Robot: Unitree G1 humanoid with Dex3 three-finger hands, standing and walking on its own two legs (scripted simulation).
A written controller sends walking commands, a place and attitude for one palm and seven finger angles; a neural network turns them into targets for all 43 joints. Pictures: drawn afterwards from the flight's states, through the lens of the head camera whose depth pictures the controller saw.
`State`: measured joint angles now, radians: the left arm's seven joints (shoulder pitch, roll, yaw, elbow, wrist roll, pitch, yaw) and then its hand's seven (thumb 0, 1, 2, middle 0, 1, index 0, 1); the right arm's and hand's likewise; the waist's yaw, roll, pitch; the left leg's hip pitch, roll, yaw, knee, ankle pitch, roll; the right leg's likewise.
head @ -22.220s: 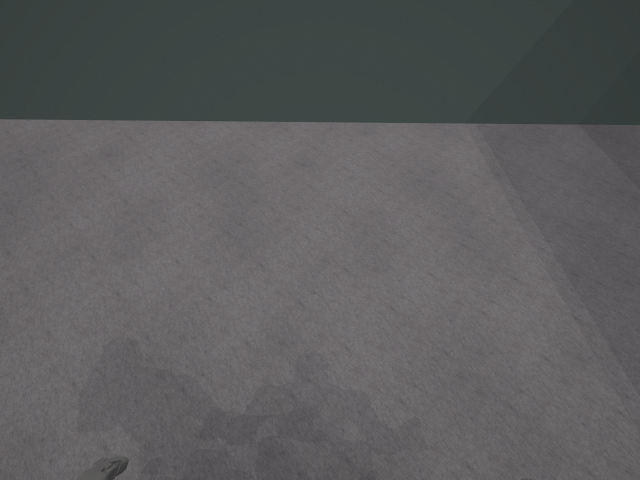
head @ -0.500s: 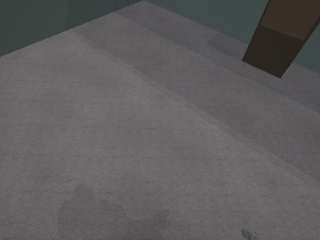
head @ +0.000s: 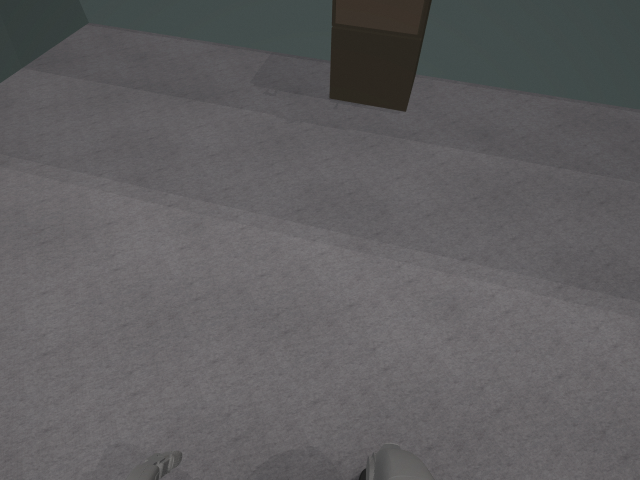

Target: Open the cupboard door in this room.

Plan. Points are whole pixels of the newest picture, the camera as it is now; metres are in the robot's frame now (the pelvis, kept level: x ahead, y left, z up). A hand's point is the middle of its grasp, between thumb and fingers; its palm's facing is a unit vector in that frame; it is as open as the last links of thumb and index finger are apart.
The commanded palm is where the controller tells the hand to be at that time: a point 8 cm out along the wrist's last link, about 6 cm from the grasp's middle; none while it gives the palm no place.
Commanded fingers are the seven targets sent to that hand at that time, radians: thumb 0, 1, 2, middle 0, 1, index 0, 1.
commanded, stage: turn or walk to find it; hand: left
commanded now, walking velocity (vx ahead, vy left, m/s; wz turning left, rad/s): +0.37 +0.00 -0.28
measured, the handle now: out of the picture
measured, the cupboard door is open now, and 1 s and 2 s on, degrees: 0 0 0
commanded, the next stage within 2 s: stand and wait in 1.60 s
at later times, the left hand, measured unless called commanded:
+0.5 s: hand (239, 446) +0.19 +0.12 -0.15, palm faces -0.01 -0.97 -0.24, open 7.3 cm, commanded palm none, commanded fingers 0.00 0.90 0.90 -0.20 -0.30 -0.20 -0.30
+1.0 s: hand (254, 254) +0.53 +0.13 -0.16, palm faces -0.09 -0.98 -0.18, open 7.4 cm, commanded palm none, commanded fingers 0.00 0.90 0.90 -0.20 -0.30 -0.20 -0.30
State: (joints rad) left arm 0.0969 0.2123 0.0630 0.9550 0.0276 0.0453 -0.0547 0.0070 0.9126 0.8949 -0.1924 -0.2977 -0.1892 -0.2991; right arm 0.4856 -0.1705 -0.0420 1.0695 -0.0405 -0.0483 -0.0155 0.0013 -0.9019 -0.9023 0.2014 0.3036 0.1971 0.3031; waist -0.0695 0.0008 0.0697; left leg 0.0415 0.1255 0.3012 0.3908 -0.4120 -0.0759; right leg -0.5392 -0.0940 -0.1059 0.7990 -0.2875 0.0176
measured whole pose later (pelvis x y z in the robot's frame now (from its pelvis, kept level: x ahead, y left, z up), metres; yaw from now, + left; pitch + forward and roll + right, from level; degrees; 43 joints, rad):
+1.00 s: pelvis +0.43 -0.05 +0.01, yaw -8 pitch -1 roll +1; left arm 0.18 0.19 0.07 1.03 0.03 -0.01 -0.01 0.00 0.91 0.89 -0.19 -0.30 -0.19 -0.30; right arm 0.38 -0.17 -0.04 1.12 -0.02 -0.07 -0.02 -0.01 -0.93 -0.90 0.20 0.30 0.20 0.30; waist 0.00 -0.04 0.03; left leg -0.08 0.00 0.18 0.38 -0.27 0.04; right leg -0.64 -0.15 -0.02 1.13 -0.16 0.03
